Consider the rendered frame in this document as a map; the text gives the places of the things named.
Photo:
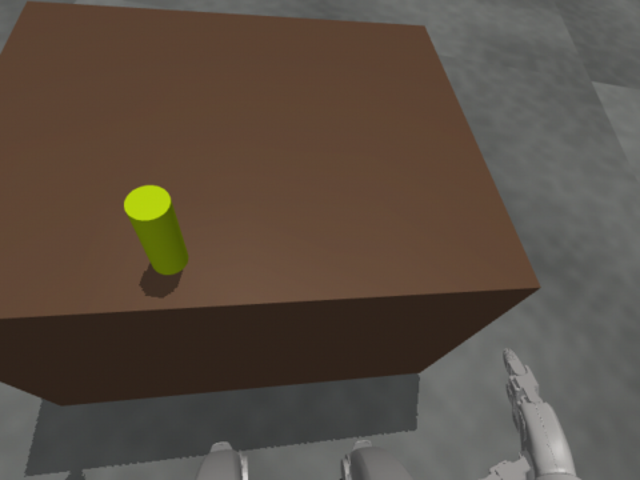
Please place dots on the can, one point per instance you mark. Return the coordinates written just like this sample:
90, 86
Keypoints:
153, 218

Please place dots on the right robot hand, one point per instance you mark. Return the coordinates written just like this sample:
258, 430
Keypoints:
543, 443

